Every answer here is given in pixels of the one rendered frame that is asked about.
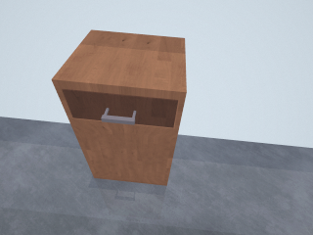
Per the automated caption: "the drawer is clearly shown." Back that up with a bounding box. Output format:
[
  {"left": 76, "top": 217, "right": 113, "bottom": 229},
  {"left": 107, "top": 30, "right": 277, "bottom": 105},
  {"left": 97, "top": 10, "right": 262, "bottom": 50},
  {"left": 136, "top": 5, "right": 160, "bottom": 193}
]
[{"left": 62, "top": 89, "right": 178, "bottom": 128}]

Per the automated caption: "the handle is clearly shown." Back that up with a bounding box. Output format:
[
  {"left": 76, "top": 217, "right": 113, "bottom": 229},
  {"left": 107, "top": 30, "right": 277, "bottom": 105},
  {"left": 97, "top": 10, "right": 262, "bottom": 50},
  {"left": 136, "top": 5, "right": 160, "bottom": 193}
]
[{"left": 101, "top": 108, "right": 137, "bottom": 125}]

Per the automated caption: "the cabinet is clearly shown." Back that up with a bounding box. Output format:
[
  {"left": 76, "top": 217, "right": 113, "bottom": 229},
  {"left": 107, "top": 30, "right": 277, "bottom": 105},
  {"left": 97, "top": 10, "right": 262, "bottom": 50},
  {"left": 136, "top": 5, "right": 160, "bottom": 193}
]
[{"left": 51, "top": 29, "right": 187, "bottom": 186}]

